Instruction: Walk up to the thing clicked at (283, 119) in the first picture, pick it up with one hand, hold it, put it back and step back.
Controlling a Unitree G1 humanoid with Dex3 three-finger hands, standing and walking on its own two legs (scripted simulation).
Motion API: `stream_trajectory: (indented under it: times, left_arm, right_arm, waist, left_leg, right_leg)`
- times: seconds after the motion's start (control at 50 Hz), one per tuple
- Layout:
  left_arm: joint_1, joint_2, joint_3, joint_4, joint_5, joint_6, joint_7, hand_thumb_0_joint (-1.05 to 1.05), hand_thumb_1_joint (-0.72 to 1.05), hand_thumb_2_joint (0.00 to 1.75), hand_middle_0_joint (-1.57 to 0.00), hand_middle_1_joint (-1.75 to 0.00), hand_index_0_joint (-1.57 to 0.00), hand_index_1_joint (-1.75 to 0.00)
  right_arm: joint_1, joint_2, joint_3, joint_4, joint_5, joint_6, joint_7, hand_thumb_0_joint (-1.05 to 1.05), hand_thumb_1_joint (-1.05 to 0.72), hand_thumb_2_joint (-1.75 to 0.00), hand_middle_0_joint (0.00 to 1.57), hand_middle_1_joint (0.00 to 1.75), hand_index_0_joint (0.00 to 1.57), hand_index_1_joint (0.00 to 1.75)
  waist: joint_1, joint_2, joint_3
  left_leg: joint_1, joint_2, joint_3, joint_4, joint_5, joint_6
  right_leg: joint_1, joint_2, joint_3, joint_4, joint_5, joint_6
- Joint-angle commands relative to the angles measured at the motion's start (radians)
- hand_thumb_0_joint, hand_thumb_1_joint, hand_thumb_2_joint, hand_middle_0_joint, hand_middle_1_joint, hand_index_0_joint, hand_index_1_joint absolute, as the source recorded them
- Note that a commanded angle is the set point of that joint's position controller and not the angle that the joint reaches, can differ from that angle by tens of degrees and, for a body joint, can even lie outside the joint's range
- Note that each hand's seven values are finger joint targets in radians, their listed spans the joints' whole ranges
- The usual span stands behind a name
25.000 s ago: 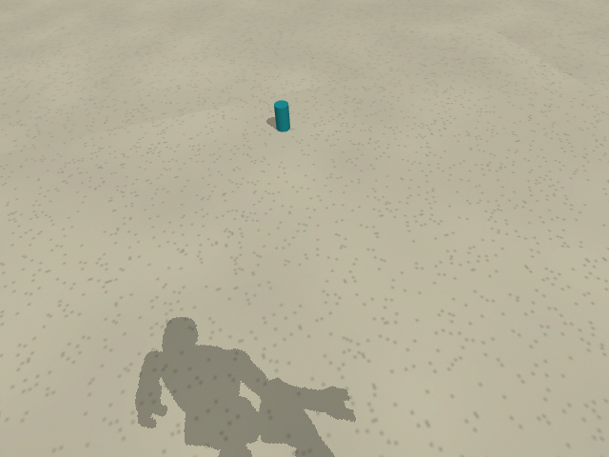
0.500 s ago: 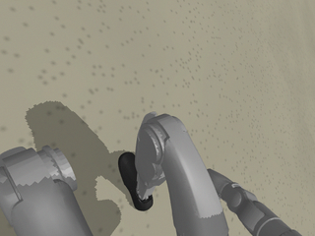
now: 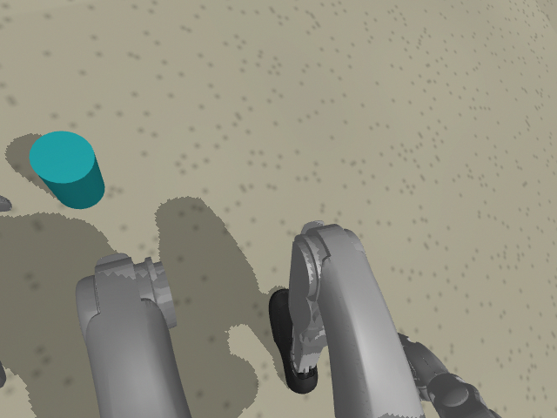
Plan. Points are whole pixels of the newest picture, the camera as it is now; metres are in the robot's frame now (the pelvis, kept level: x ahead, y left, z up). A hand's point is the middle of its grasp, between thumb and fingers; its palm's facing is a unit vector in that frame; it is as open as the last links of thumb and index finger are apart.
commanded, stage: home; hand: left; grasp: from the side
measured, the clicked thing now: (72, 174) +0.48 +0.26 -0.25
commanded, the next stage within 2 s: none
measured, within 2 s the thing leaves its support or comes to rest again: neither
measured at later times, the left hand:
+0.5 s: hand out of the picture +0.30 +0.31 +0.09, palm faces +0.25 -0.87 -0.43, open 17.4 cm
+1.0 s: hand out of the picture +0.24 +0.22 +0.29, palm faces +0.29 -0.90 -0.33, open 17.6 cm
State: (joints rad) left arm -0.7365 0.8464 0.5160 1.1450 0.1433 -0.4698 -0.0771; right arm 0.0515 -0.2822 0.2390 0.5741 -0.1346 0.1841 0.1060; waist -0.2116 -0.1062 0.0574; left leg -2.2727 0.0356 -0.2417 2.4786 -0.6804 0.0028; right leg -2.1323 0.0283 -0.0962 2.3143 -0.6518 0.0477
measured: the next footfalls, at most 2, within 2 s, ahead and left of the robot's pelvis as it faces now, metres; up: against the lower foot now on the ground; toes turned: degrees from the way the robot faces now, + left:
none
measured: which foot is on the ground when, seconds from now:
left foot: down 0.00-1.00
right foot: down 0.00-1.00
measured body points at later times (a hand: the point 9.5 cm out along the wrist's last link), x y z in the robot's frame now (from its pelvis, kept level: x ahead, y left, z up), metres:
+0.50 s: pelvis +0.03 -0.02 +0.18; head +0.20 +0.04 +0.59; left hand +0.28 +0.35 +0.11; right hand +0.25 -0.23 +0.06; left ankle +0.08 +0.13 -0.29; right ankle +0.12 -0.14 -0.29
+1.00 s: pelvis +0.09 -0.01 +0.36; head +0.14 +0.01 +0.81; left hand +0.22 +0.27 +0.31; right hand +0.28 -0.22 +0.28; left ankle +0.08 +0.13 -0.29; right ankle +0.12 -0.15 -0.29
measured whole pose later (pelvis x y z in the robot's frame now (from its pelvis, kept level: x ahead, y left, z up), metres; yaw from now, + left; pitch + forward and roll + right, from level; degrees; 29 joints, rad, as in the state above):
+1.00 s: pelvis +0.09 -0.01 +0.36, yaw +12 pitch +15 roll -2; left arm 0.34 0.24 0.02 0.11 -0.02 0.26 0.18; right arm 0.27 -0.20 0.02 0.48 0.05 0.00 -0.17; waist -0.05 0.03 -0.16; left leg -0.89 0.07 -0.04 1.15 -0.52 -0.03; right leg -0.85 -0.03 -0.04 1.11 -0.52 0.03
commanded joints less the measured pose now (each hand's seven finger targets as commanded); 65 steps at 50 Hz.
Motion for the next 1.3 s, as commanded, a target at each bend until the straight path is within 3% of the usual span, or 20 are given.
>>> stream_trajectory:
  times: [0.0, 0.08, 0.18, 0.26, 0.4, 0.44, 0.54, 0.56, 0.58, 0.64, 0.7, 0.74, 0.78, 0.82, 0.86, 0.9, 0.96, 0.98, 1.14, 1.28]
  left_arm:
    - [-0.149, 0.194, -0.007, -0.312, -0.016, 0.052, 0.037, 0.0, -0.5, 0.08, -0.06, -0.06, -0.05, -0.06]
    - [0.005, 0.039, -0.09, -0.47, -0.038, 0.161, 0.044, 0.0, -0.56, 0.05, -0.05, -0.05, -0.05, -0.05]
    - [0.141, -0.009, -0.106, -0.693, -0.064, 0.27, 0.072, 0.0, -0.54, 0.06, -0.05, -0.05, -0.05, -0.06]
    - [0.272, -0.024, -0.105, -0.855, -0.078, 0.327, 0.101, 0.0, -0.52, 0.07, -0.05, -0.06, -0.05, -0.06]
    - [0.441, -0.155, -0.171, -0.92, -0.1, 0.402, 0.148, 0.0, -0.54, 0.06, -0.05, -0.05, -0.05, -0.06]
    - [0.482, -0.195, -0.192, -0.924, -0.103, 0.421, 0.156, 0.0, -0.56, 0.05, -0.05, -0.05, -0.05, -0.05]
    - [0.616, -0.274, -0.24, -0.944, -0.124, 0.47, 0.178, 0.0, -0.59, 0.03, -0.05, -0.05, -0.05, -0.05]
    - [0.695, -0.277, -0.231, -0.916, -0.124, 0.488, 0.184, 0.0, -0.58, 0.04, -0.05, -0.05, -0.05, -0.05]
    - [0.673, -0.315, -0.273, -0.981, -0.131, 0.496, 0.184, 0.0, -0.58, 0.04, -0.05, -0.05, -0.05, -0.05]
    - [0.744, -0.315, -0.267, -0.999, -0.136, 0.528, 0.205, 0.0, -0.57, 0.04, -0.05, -0.05, -0.05, -0.05]
    - [0.806, -0.365, -0.312, -1.049, -0.142, 0.563, 0.221, 0.0, -0.6, 0.03, -0.05, -0.04, -0.04, -0.04]
    - [0.906, -0.39, -0.325, -0.996, -0.142, 0.594, 0.237, 0.0, -0.61, 0.02, -0.04, -0.04, -0.04, -0.04]
    - [0.882, -0.417, -0.364, -1.089, -0.144, 0.61, 0.245, 0.0, -0.61, 0.02, -0.04, -0.04, -0.04, -0.04]
    - [0.872, -0.402, -0.37, -1.191, -0.148, 0.624, 0.258, 0.0, -0.61, 0.02, -0.04, -0.04, -0.04, -0.04]
    - [1.022, -0.48, -0.422, -1.112, -0.149, 0.659, 0.263, 0.0, -0.61, 0.01, -0.04, -0.04, -0.04, -0.04]
    - [1.002, -0.461, -0.414, -1.203, -0.151, 0.67, 0.273, 0.0, -0.57, 0.04, -0.05, -0.05, -0.05, -0.05]
    - [1.055, -0.493, -0.457, -1.287, -0.154, 0.69, 0.277, 0.0, -0.59, 0.03, -0.05, -0.05, -0.05, -0.05]
    - [1.137, -0.519, -0.467, -1.26, -0.154, 0.702, 0.276, 0.0, -0.59, 0.04, -0.05, -0.05, -0.05, -0.05]
    - [1.222, -0.545, -0.481, -1.352, -0.153, 0.715, 0.258, 0.0, -0.6, 0.03, -0.04, -0.04, -0.04, -0.05]
    - [1.178, -0.547, -0.471, -1.381, -0.143, 0.7, 0.243, 0.0, -0.58, 0.04, -0.05, -0.05, -0.05, -0.05]
  right_arm:
    - [0.139, -0.279, -0.179, -0.04, 0.041, 0.016, -0.025, 0.0, -0.9, -0.9, 0.2, 0.3, 0.2, 0.3]
    - [0.15, -0.251, -0.249, -0.054, 0.092, 0.012, -0.033, 0.0, -0.9, -0.9, 0.2, 0.3, 0.2, 0.3]
    - [0.157, -0.212, -0.296, -0.083, 0.139, 0.011, -0.059, 0.0, -0.9, -0.9, 0.2, 0.3, 0.2, 0.3]
    - [0.146, -0.181, -0.308, -0.123, 0.163, -0.003, -0.091, 0.0, -0.9, -0.9, 0.2, 0.3, 0.2, 0.3]
    - [0.114, -0.131, -0.308, -0.153, 0.17, -0.055, -0.144, 0.0, -0.9, -0.9, 0.2, 0.3, 0.2, 0.3]
    - [0.123, -0.125, -0.311, -0.155, 0.17, -0.074, -0.156, 0.0, -0.9, -0.9, 0.2, 0.3, 0.2, 0.3]
    - [0.119, -0.101, -0.302, -0.177, 0.18, -0.111, -0.177, 0.0, -0.89, -0.9, 0.2, 0.3, 0.2, 0.3]
    - [0.123, -0.106, -0.306, -0.187, 0.181, -0.116, -0.184, 0.0, -0.9, -0.9, 0.2, 0.3, 0.2, 0.3]
    - [0.128, -0.095, -0.298, -0.196, 0.183, -0.122, -0.185, 0.0, -0.9, -0.9, 0.2, 0.3, 0.2, 0.3]
    - [0.139, -0.085, -0.292, -0.195, 0.184, -0.142, -0.202, 0.0, -0.89, -0.9, 0.2, 0.3, 0.2, 0.3]
    - [0.158, -0.072, -0.284, -0.2, 0.184, -0.163, -0.22, 0.0, -0.9, -0.9, 0.2, 0.3, 0.2, 0.3]
    - [0.156, -0.074, -0.284, -0.206, 0.185, -0.175, -0.236, 0.0, -0.9, -0.9, 0.2, 0.3, 0.2, 0.3]
    - [0.172, -0.067, -0.283, -0.208, 0.184, -0.191, -0.247, 0.0, -0.9, -0.9, 0.2, 0.3, 0.2, 0.3]
    - [0.179, -0.05, -0.271, -0.217, 0.184, -0.203, -0.263, 0.0, -0.9, -0.9, 0.2, 0.3, 0.2, 0.3]
    - [0.178, -0.053, -0.273, -0.224, 0.182, -0.217, -0.275, 0.0, -0.9, -0.9, 0.2, 0.3, 0.2, 0.3]
    - [0.187, -0.049, -0.271, -0.235, 0.18, -0.228, -0.287, 0.0, -0.9, -0.9, 0.2, 0.3, 0.2, 0.3]
    - [0.182, -0.035, -0.26, -0.24, 0.175, -0.249, -0.299, 0.0, -0.9, -0.9, 0.2, 0.3, 0.2, 0.3]
    - [0.179, -0.037, -0.262, -0.25, 0.175, -0.257, -0.303, 0.0, -0.9, -0.9, 0.2, 0.3, 0.2, 0.3]
    - [0.165, -0.042, -0.265, -0.27, 0.16, -0.296, -0.303, 0.0, -0.9, -0.9, 0.2, 0.3, 0.2, 0.3]
    - [0.178, -0.038, -0.27, -0.251, 0.147, -0.325, -0.301, 0.0, -0.9, -0.9, 0.2, 0.3, 0.2, 0.3]
  waist:
    - [0.065, 0.56, -0.759]
    - [0.106, 0.475, -0.778]
    - [0.123, 0.315, -0.795]
    - [0.151, 0.286, -0.838]
    - [0.161, 0.255, -0.753]
    - [0.147, 0.25, -0.745]
    - [0.166, 0.196, -0.688]
    - [0.164, 0.188, -0.671]
    - [0.155, 0.186, -0.668]
    - [0.168, 0.184, -0.655]
    - [0.164, 0.174, -0.635]
    - [0.167, 0.168, -0.568]
    - [0.161, 0.184, -0.556]
    - [0.169, 0.206, -0.536]
    - [0.157, 0.163, -0.463]
    - [0.17, 0.19, -0.441]
    - [0.17, 0.179, -0.393]
    - [0.171, 0.163, -0.359]
    - [0.179, 0.116, -0.229]
    - [0.173, 0.146, -0.271]
  left_leg:
    - [0.656, 0.019, 0.111, -0.432, 0.148, -0.022]
    - [0.678, 0.014, 0.118, -0.524, 0.105, -0.011]
    - [0.689, 0.009, 0.131, -0.628, 0.049, 0.015]
    - [0.793, 0.009, 0.137, -0.735, 0.032, 0.016]
    - [0.928, 0.004, 0.184, -0.885, 0.062, 0.015]
    - [0.98, 0.002, 0.197, -0.912, 0.125, 0.015]
    - [1.084, -0.005, 0.219, -1.021, 0.209, 0.016]
    - [1.1, -0.007, 0.221, -1.046, 0.226, 0.017]
    - [1.13, -0.008, 0.222, -1.073, 0.225, 0.017]
    - [1.224, -0.01, 0.226, -1.145, 0.296, 0.014]
    - [1.314, -0.01, 0.229, -1.211, 0.37, 0.012]
    - [1.351, -0.012, 0.231, -1.275, 0.355, 0.01]
    - [1.421, -0.01, 0.231, -1.328, 0.368, 0.005]
    - [1.478, -0.016, 0.236, -1.385, 0.359, 0.002]
    - [1.509, -0.015, 0.235, -1.436, 0.364, 0.002]
    - [1.558, -0.016, 0.236, -1.49, 0.364, 0.001]
    - [1.608, -0.015, 0.237, -1.543, 0.375, 0.0]
    - [1.614, -0.014, 0.234, -1.56, 0.378, 0.001]
    - [1.652, -0.01, 0.226, -1.652, 0.35, -0.004]
    - [1.709, -0.018, 0.241, -1.652, 0.403, -0.008]
  right_leg:
    - [0.193, 0.023, -0.077, -0.21, 0.132, -0.088]
    - [0.195, 0.014, -0.049, -0.287, 0.101, -0.093]
    - [0.349, 0.008, -0.01, -0.442, 0.074, -0.082]
    - [0.474, -0.001, 0.012, -0.544, 0.055, -0.079]
    - [0.663, -0.011, 0.048, -0.74, 0.06, -0.074]
    - [0.725, -0.015, 0.051, -0.787, 0.117, -0.073]
    - [0.916, -0.023, 0.068, -0.928, 0.194, -0.065]
    - [0.959, -0.025, 0.07, -0.959, 0.212, -0.061]
    - [0.997, -0.027, 0.07, -0.989, 0.217, -0.061]
    - [1.1, -0.03, 0.071, -1.057, 0.287, -0.058]
    - [1.197, -0.032, 0.066, -1.122, 0.366, -0.055]
    - [1.24, -0.032, 0.063, -1.183, 0.345, -0.055]
    - [1.288, -0.032, 0.061, -1.229, 0.357, -0.056]
    - [1.339, -0.034, 0.061, -1.286, 0.348, -0.055]
    - [1.379, -0.03, 0.05, -1.334, 0.355, -0.05]
    - [1.418, -0.028, 0.045, -1.376, 0.352, -0.052]
    - [1.466, -0.023, 0.032, -1.421, 0.362, -0.049]
    - [1.479, -0.021, 0.025, -1.436, 0.363, -0.048]
    - [1.523, -0.011, 0.004, -1.513, 0.322, -0.044]
    - [1.564, -0.014, 0.02, -1.52, 0.371, -0.044]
